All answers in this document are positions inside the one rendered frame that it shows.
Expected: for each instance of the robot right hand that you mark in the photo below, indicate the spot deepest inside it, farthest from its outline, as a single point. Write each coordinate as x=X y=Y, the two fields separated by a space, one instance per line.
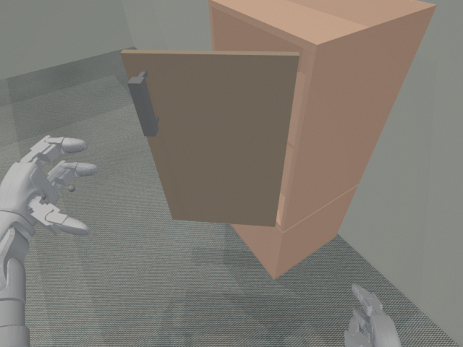
x=379 y=329

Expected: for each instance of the robot left hand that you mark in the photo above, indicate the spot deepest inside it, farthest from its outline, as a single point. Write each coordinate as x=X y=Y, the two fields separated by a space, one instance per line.
x=25 y=181

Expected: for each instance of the cupboard door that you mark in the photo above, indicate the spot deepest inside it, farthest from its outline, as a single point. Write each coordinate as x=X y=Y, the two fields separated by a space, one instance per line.
x=223 y=130

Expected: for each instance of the robot left forearm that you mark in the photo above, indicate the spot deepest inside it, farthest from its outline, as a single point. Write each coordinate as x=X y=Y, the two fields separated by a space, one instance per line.
x=15 y=235

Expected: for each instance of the handle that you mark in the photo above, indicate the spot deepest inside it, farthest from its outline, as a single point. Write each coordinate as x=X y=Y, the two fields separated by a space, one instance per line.
x=141 y=99

